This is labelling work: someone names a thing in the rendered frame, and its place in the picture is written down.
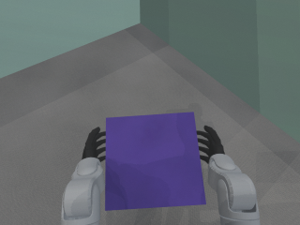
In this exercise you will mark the robot left hand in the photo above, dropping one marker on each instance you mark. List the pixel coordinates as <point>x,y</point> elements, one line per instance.
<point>90,150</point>

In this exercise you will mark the carton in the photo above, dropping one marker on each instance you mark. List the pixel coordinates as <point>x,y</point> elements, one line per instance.
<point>152,161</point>

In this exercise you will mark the robot right hand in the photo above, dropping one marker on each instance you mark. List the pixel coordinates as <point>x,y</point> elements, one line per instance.
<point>213,143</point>

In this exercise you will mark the left robot forearm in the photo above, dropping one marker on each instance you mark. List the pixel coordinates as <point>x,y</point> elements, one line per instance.
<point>81,198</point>

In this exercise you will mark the right robot forearm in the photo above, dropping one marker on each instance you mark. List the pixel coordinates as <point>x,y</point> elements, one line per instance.
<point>236,193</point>

